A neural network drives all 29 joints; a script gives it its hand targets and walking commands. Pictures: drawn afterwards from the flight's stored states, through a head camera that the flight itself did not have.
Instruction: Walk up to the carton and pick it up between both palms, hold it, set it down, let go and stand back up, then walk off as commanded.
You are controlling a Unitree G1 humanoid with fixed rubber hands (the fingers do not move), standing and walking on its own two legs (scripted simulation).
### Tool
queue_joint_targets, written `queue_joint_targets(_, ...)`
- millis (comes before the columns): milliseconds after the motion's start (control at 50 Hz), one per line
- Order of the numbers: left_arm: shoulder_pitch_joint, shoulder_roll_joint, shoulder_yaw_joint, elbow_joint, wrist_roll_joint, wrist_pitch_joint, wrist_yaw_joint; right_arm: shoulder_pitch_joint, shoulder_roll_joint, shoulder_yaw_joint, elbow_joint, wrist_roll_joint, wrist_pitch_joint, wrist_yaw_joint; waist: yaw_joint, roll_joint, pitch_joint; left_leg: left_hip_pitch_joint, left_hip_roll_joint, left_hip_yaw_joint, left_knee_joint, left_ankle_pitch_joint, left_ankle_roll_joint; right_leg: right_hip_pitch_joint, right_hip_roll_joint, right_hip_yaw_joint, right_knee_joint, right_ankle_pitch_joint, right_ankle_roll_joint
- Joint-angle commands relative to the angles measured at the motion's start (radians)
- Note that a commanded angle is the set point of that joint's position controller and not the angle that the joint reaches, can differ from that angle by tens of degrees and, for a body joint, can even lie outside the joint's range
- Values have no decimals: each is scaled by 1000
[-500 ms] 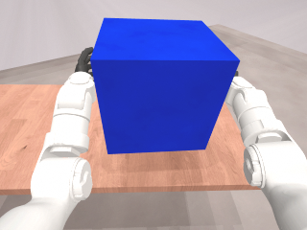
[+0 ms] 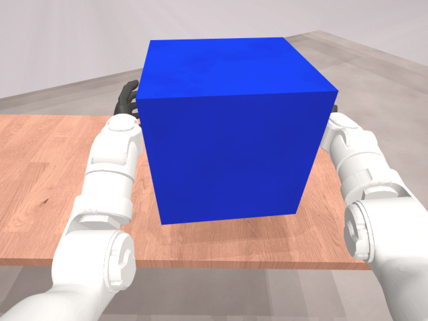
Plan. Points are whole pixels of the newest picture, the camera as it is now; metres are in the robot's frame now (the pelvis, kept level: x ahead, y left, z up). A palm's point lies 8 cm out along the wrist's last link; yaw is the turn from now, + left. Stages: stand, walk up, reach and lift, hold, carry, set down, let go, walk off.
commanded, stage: set down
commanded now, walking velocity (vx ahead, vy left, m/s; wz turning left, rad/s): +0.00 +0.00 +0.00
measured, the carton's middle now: (224, 128) +0.44 +0.02 +0.18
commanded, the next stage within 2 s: none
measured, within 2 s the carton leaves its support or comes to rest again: rests again in 1.66 s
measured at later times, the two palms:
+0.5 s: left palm (130, 127) +0.40 +0.19 +0.20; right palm (315, 125) +0.46 -0.17 +0.18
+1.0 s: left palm (138, 142) +0.41 +0.19 +0.16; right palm (309, 134) +0.48 -0.17 +0.14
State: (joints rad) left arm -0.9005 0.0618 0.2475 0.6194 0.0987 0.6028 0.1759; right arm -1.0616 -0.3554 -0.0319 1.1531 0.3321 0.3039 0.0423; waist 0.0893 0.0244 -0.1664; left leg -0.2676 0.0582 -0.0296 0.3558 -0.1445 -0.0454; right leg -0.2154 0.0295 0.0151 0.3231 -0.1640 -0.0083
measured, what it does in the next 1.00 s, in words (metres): stands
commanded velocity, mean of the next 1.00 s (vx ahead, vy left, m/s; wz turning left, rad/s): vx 0.00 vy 0.00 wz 0.00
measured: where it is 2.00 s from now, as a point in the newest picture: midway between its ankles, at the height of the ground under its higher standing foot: outside the picture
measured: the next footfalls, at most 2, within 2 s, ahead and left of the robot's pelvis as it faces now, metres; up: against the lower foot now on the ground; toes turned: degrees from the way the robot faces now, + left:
none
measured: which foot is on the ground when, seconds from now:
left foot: down 0.00-1.00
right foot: down 0.00-1.00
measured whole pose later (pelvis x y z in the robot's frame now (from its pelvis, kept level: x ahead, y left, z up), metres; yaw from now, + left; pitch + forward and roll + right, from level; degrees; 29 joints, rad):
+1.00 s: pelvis +0.02 -0.01 +0.00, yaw +0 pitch +9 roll +0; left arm -0.80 -0.02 0.28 0.62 0.10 0.41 0.21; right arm -1.04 -0.37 -0.06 1.24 0.20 0.12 0.13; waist 0.14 0.06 -0.15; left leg -0.34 0.06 -0.03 0.34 -0.14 -0.05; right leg -0.30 0.03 0.01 0.32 -0.18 -0.02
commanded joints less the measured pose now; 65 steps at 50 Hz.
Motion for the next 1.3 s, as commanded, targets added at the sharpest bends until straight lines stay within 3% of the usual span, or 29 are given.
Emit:
queue_joint_targets(0, -754, -620, -284, -301, -117, -106, -99, -867, 493, 47, -349, -33, -157, 199, 14, 2, -537, 411, -34, -11, 52, 470, -40, -65, 74, -91, -52, 201, 0)
queue_joint_targets(140, -694, -616, -252, -187, -80, -116, -101, -826, 462, -29, -278, -98, -176, 222, 0, -7, -462, 339, -27, -8, -15, 270, -34, -79, 63, -109, -68, 86, -14)
queue_joint_targets(160, -715, -600, -228, -192, -82, -112, -105, -840, 483, -23, -284, -92, -181, 221, 34, -21, -456, 313, -26, 6, -1, 308, -29, -64, 59, -97, -58, 134, -11)
queue_joint_targets(180, -729, -632, -260, -233, -77, -123, -102, -831, 474, -37, -304, -93, -192, 225, 18, -8, -491, 338, -22, -9, 6, 349, -41, -44, 60, -107, -56, 142, -18)
queue_joint_targets(240, -680, -606, -227, -132, -61, -128, -90, -903, 462, -46, -327, -107, -212, 237, 60, 27, -474, 295, -27, 9, -12, 276, -33, -80, 60, -105, -59, 74, -25)
queue_joint_targets(260, -684, -596, -210, -127, -62, -127, -90, -836, 440, -76, -271, -126, -205, 239, 35, -21, -453, 319, -19, 1, -16, 267, -25, -102, 59, -104, -62, 70, -23)
queue_joint_targets(340, -706, -646, -291, -199, -89, -164, -89, -821, 426, -91, -280, -146, -239, 239, 7, 5, -537, 379, -13, -12, 17, 400, -51, -113, 65, -115, -64, 143, -20)
queue_joint_targets(400, -647, -626, -259, -175, -95, -180, -82, -819, 449, -31, -281, -118, -253, 237, 40, -27, -598, 418, -20, 2, 59, 532, -41, -93, 65, -111, -64, 235, -15)
queue_joint_targets(420, -647, -600, -228, -165, -50, -178, -83, -790, 446, -47, -248, -127, -248, 234, 46, 14, -560, 411, -18, 9, 53, 503, -45, -97, 65, -103, -65, 200, -15)
queue_joint_targets(440, -593, -596, -217, -145, -58, -170, -88, -827, 452, -10, -301, -108, -247, 231, 87, -42, -542, 375, -22, 10, 37, 498, -31, -60, 60, -95, -64, 231, -7)
queue_joint_targets(520, -639, -563, -202, -175, -50, -194, -79, -788, 447, -17, -249, -126, -252, 247, 84, -36, -551, 340, -27, 24, 21, 439, -22, -34, 60, -103, -52, 209, -8)
queue_joint_targets(540, -689, -586, -205, -183, -58, -195, -83, -790, 442, -37, -229, -152, -250, 242, 57, -22, -554, 349, -31, 24, 34, 455, -25, -55, 59, -101, -50, 218, -12)
queue_joint_targets(560, -621, -565, -180, -165, -55, -192, -89, -771, 455, -7, -224, -132, -242, 232, 85, -54, -489, 337, -23, 25, 34, 501, -19, -49, 60, -96, -48, 246, 0)
queue_joint_targets(600, -641, -605, -235, -179, -73, -195, -89, -780, 418, -54, -249, -163, -260, 237, 23, -32, -520, 363, -21, 15, 42, 498, -35, -83, 63, -116, -54, 230, -13)
queue_joint_targets(660, -580, -614, -252, -211, -67, -214, -85, -758, 458, -5, -283, -152, -281, 225, 63, -37, -608, 412, -21, 19, 79, 650, -36, -55, 70, -105, -44, 334, -6)
queue_joint_targets(680, -633, -617, -254, -225, -56, -221, -76, -756, 432, -35, -242, -169, -282, 237, 51, 3, -638, 402, -21, 21, 74, 616, -42, -67, 63, -107, -49, 318, -13)
queue_joint_targets(720, -542, -645, -281, -208, -83, -227, -80, -775, 449, -3, -330, -165, -297, 215, 45, -70, -688, 424, -22, 12, 89, 683, -27, -41, 74, -107, -37, 395, -6)
queue_joint_targets(760, -512, -643, -276, -209, -82, -235, -80, -753, 450, 13, -319, -155, -298, 217, 51, -55, -662, 378, -27, 28, 94, 716, -33, -10, 72, -104, -25, 473, 6)
queue_joint_targets(780, -619, -610, -249, -244, -61, -246, -82, -710, 451, -22, -219, -186, -285, 217, 29, -26, -627, 381, -23, 28, 90, 679, -39, -33, 66, -101, -32, 415, 6)
queue_joint_targets(820, -588, -592, -217, -219, -54, -251, -71, -736, 449, 5, -227, -170, -282, 235, 83, -45, -607, 370, -23, 29, 69, 631, -26, -44, 67, -100, -43, 351, -2)
queue_joint_targets(900, -654, -650, -291, -270, -87, -289, -64, -744, 461, -18, -255, -190, -317, 228, 37, -33, -714, 390, -13, 23, 99, 698, -49, -79, 76, -106, -33, 397, -5)
queue_joint_targets(940, -646, -666, -283, -251, -84, -298, -48, -783, 470, 0, -258, -182, -330, 242, 85, -4, -695, 345, -16, 35, 101, 703, -48, -81, 68, -94, -28, 382, -23)
queue_joint_targets(960, -601, -640, -270, -211, -92, -300, -50, -805, 444, 1, -307, -186, -334, 235, 91, -69, -719, 346, -17, 33, 92, 693, -33, -57, 70, -93, -28, 426, -7)
queue_joint_targets(1000, -596, -582, -193, -152, -51, -299, -61, -721, 431, -30, -177, -226, -311, 236, 85, -74, -590, 319, -15, 35, 68, 611, -24, -64, 57, -83, -37, 368, -4)
queue_joint_targets(1020, -567, -554, -136, -146, -39, -294, -69, -727, 438, -16, -192, -229, -312, 241, 118, -125, -555, 284, -21, 51, 48, 550, -7, -2, 55, -79, -39, 351, 3)
queue_joint_targets(1060, -600, -540, -133, -129, -31, -305, -84, -713, 429, -51, -156, -277, -307, 236, 74, -142, -537, 236, -30, 67, 19, 471, -2, 4, 44, -84, -27, 373, 24)
queue_joint_targets(1100, -614, -557, -143, -122, -46, -319, -88, -739, 453, -46, -208, -260, -335, 236, 93, -136, -603, 236, -29, 67, 35, 514, -4, 3, 39, -80, -18, 440, 29)
queue_joint_targets(1160, -559, -594, -192, -138, -24, -328, -80, -710, 437, -81, -202, -273, -360, 242, 57, -97, -668, 275, -23, 62, 61, 583, -22, -14, 52, -100, -1, 487, 24)
queue_joint_targets(1280, -491, -594, -178, -110, -21, -352, -86, -697, 431, -73, -220, -291, -397, 241, 70, -137, -682, 240, -20, 63, 71, 630, -20, 36, 52, -104, 12, 582, 19)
